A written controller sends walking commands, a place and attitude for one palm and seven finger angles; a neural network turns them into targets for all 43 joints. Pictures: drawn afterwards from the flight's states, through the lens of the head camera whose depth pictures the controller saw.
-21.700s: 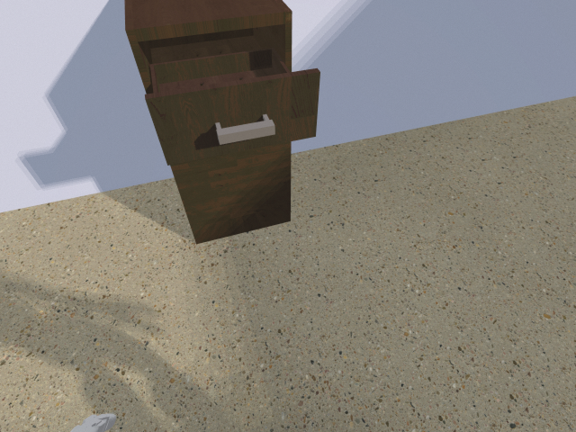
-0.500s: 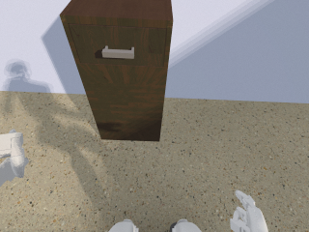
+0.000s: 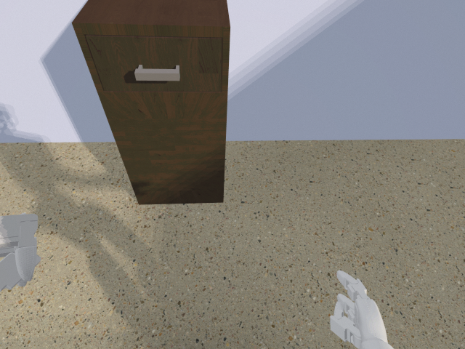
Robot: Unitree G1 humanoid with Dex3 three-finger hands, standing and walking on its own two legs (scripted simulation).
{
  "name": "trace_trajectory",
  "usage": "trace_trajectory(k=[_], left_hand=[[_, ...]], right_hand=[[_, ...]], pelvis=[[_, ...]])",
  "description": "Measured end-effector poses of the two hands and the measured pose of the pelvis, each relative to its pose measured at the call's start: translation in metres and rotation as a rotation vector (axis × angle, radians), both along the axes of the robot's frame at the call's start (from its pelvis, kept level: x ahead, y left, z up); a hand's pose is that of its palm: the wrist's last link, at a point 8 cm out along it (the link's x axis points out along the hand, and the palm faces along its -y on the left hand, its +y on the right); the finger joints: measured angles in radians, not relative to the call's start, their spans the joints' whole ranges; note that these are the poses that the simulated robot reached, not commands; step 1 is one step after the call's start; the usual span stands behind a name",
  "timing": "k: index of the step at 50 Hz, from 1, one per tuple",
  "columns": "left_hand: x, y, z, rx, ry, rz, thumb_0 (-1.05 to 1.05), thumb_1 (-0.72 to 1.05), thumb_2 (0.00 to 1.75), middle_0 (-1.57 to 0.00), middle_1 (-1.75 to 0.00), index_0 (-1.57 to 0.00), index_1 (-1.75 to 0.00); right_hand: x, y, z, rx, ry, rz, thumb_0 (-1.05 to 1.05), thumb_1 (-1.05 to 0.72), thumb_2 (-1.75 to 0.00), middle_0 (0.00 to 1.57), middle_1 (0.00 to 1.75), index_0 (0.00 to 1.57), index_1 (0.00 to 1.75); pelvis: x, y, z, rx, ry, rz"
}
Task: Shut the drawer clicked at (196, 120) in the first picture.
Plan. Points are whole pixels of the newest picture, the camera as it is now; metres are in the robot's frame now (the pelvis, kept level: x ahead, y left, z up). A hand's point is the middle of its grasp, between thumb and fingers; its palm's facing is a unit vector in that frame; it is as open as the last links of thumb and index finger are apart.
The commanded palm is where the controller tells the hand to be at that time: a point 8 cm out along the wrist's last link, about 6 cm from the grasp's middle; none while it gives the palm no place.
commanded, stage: stop stepping back and stand still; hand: left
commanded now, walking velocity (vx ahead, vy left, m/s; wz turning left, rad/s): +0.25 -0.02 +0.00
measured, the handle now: (158, 71) +0.87 +0.26 +0.00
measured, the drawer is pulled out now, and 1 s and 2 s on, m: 0.00 0.00 0.00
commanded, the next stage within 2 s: let the arm hang, fingers relaxed in 0.60 s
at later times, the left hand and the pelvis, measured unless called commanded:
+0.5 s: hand (19, 316) +0.13 +0.22 +0.18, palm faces +0.39 -0.80 -0.46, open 3.3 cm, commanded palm +0.08 +0.26 +0.18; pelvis -0.05 -0.02 +0.00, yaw +1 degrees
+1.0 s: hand out of the picture +0.01 +0.20 -0.17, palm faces +0.01 -0.97 -0.22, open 3.2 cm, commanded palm none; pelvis -0.05 +0.01 +0.00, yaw +3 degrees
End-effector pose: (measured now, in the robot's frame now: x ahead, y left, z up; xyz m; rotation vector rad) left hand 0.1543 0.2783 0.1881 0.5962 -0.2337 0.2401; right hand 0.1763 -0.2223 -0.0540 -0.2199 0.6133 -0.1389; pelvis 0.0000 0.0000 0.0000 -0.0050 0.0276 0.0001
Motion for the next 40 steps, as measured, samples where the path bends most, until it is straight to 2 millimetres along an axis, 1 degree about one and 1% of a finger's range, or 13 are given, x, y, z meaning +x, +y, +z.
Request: trace_trajectory(k=[3,7,10,13,17,21,24,30,35,36,37,38,40], left_hand=[[-0.022,-0.007,0.002,-0.009,0.010,0.013,0.02,0.89,0.90,-1.41,-1.60,-1.41,-1.59],[-0.042,-0.004,0.004,-0.050,-0.056,0.066,0.02,0.89,0.90,-1.41,-1.60,-1.41,-1.59],[-0.045,0.004,0.000,-0.087,-0.128,0.100,0.02,0.89,0.90,-1.41,-1.60,-1.41,-1.59],[-0.043,0.007,-0.007,-0.118,-0.132,0.117,0.02,0.89,0.90,-1.41,-1.60,-1.41,-1.59],[-0.044,-0.004,-0.009,-0.085,-0.080,0.103,0.02,0.89,0.90,-1.41,-1.60,-1.41,-1.60],[-0.054,-0.021,0.000,-0.037,-0.079,0.055,0.02,0.89,0.90,-1.41,-1.60,-1.41,-1.59],[-0.062,-0.024,0.006,-0.036,-0.100,0.054,0.02,0.89,0.90,-1.41,-1.60,-1.41,-1.59],[-0.069,-0.010,0.001,-0.058,-0.117,0.111,0.02,0.89,0.90,-1.41,-1.60,-1.41,-1.59],[-0.069,0.003,-0.008,-0.074,-0.063,0.142,0.02,0.89,0.90,-1.41,-1.60,-1.41,-1.59],[-0.065,0.005,-0.016,-0.069,-0.032,0.131,0.01,0.89,0.90,-1.41,-1.60,-1.41,-1.60],[-0.058,0.010,-0.035,-0.078,0.049,0.126,0.01,0.89,0.90,-1.41,-1.60,-1.41,-1.59],[-0.050,0.015,-0.060,-0.105,0.160,0.136,0.01,0.89,0.90,-1.40,-1.59,-1.40,-1.59],[-0.042,0.024,-0.122,-0.191,0.414,0.187,0.01,0.90,0.90,-1.38,-1.58,-1.38,-1.57]], right_hand=[[-0.023,-0.010,-0.003,-0.015,0.022,-0.013,0.01,-0.90,-0.90,0.20,0.30,0.20,0.30],[-0.055,-0.023,-0.012,-0.051,0.101,-0.041,0.01,-0.90,-0.90,0.20,0.30,0.20,0.30],[-0.074,-0.030,-0.021,-0.080,0.120,-0.069,0.01,-0.90,-0.90,0.20,0.30,0.20,0.30],[-0.091,-0.029,-0.025,-0.066,0.128,-0.096,0.02,-0.90,-0.90,0.20,0.30,0.20,0.30],[-0.104,-0.022,-0.027,-0.013,0.113,-0.097,0.02,-0.90,-0.90,0.20,0.30,0.20,0.30],[-0.108,-0.020,-0.032,0.019,0.128,-0.060,0.02,-0.90,-0.90,0.20,0.30,0.20,0.30],[-0.108,-0.023,-0.033,0.016,0.158,-0.043,0.02,-0.90,-0.90,0.20,0.30,0.20,0.30],[-0.096,-0.029,-0.034,-0.029,0.139,-0.032,0.02,-0.90,-0.90,0.20,0.30,0.20,0.30],[-0.080,-0.022,-0.026,-0.025,0.103,-0.031,0.02,-0.91,-0.90,0.20,0.30,0.20,0.30],[-0.076,-0.020,-0.027,-0.017,0.090,-0.008,0.02,-0.91,-0.90,0.20,0.30,0.20,0.30],[-0.072,-0.019,-0.031,-0.008,0.101,0.021,0.02,-0.91,-0.90,0.20,0.30,0.20,0.30],[-0.069,-0.018,-0.037,-0.003,0.128,0.045,0.01,-0.90,-0.90,0.20,0.30,0.20,0.30],[-0.066,-0.017,-0.049,0.003,0.189,0.069,0.01,-0.90,-0.90,0.20,0.30,0.20,0.30]], pelvis=[[-0.013,-0.003,0.001,-0.010,-0.019,0.008],[-0.021,-0.002,0.002,0.005,-0.027,-0.017],[-0.027,0.003,-0.004,-0.014,-0.028,-0.001],[-0.035,0.002,-0.004,0.006,-0.054,-0.001],[-0.042,-0.006,-0.002,0.018,-0.063,0.002],[-0.047,-0.016,-0.002,0.018,-0.059,0.005],[-0.049,-0.017,0.000,0.026,-0.053,0.007],[-0.047,-0.009,-0.004,0.005,-0.051,0.034],[-0.045,-0.003,-0.001,0.009,-0.059,0.022],[-0.045,-0.001,-0.002,0.007,-0.051,0.029],[-0.046,0.001,-0.003,0.006,-0.044,0.039],[-0.048,0.003,-0.005,0.006,-0.038,0.048],[-0.051,0.007,-0.007,0.007,-0.031,0.056]])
